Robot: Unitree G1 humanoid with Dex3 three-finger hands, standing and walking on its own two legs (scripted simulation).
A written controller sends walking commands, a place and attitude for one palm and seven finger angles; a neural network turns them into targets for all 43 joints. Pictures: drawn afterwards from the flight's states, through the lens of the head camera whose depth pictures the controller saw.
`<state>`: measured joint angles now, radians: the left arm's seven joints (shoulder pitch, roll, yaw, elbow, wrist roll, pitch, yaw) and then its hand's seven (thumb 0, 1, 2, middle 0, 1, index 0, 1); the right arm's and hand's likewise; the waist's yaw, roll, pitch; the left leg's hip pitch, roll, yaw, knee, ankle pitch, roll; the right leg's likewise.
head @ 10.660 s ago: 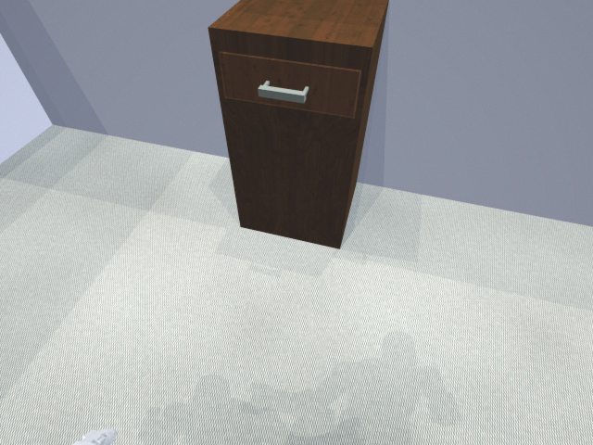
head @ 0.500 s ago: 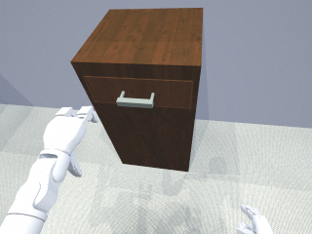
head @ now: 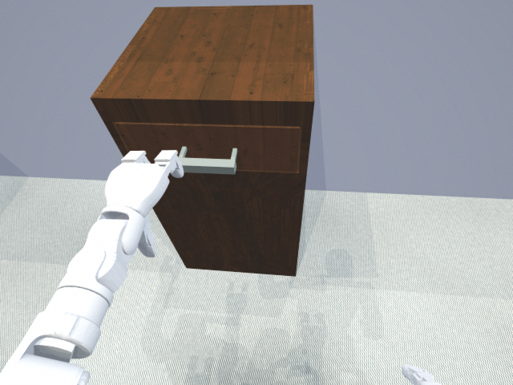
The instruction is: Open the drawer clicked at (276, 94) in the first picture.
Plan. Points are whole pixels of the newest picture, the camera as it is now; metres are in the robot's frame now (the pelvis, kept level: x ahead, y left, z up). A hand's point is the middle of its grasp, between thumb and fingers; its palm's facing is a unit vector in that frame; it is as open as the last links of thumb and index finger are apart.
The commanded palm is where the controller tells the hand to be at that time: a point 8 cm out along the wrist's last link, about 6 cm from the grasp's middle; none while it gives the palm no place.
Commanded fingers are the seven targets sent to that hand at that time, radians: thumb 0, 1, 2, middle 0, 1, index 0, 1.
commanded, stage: move the hooked fingers above the handle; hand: left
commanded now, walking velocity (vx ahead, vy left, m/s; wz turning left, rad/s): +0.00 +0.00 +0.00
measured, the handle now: (207, 158) +0.58 +0.16 -0.04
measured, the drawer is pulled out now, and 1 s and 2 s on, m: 0.00 0.00 0.00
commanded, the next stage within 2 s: lower the fingers behind the handle in 1.76 s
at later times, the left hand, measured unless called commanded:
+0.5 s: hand (179, 178) +0.46 +0.18 +0.04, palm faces -0.05 -0.02 -1.00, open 13.8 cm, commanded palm +0.44 +0.19 +0.09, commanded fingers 0.00 -0.50 0.30 -0.30 -1.20 -0.30 -1.20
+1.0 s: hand (201, 156) +0.53 +0.15 +0.02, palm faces -0.04 -0.01 -1.00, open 13.8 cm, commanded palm +0.51 +0.16 +0.07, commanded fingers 0.00 -0.50 0.30 -0.30 -1.20 -0.30 -1.20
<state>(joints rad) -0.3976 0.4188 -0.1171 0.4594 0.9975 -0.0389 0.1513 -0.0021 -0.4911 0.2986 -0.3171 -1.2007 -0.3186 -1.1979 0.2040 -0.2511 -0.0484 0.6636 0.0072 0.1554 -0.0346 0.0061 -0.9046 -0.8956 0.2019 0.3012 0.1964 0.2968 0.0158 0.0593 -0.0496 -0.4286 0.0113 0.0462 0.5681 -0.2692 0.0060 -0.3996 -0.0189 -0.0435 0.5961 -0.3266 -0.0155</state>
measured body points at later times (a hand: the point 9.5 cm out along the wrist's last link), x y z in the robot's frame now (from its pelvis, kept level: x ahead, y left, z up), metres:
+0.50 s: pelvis +0.00 +0.00 -0.01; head +0.07 -0.02 +0.44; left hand +0.45 +0.18 +0.09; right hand +0.06 -0.27 -0.15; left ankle +0.01 +0.12 -0.73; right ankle -0.02 -0.11 -0.73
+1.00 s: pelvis +0.01 +0.01 -0.02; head +0.11 -0.01 +0.42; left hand +0.52 +0.15 +0.08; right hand -0.02 -0.27 -0.15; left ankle +0.01 +0.12 -0.73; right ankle -0.02 -0.11 -0.73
